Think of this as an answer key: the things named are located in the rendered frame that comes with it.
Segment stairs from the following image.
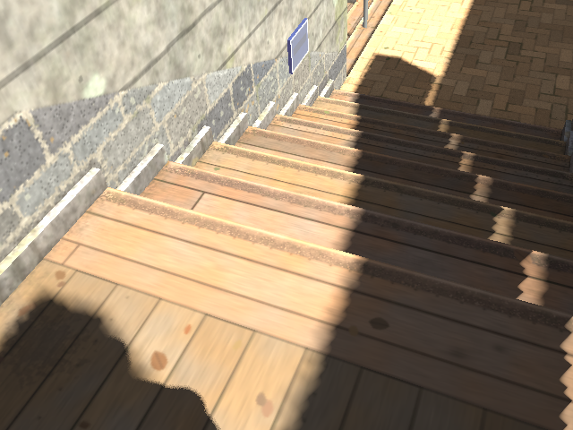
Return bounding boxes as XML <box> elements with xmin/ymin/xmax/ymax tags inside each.
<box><xmin>346</xmin><ymin>0</ymin><xmax>393</xmax><ymax>77</ymax></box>
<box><xmin>140</xmin><ymin>89</ymin><xmax>573</xmax><ymax>314</ymax></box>

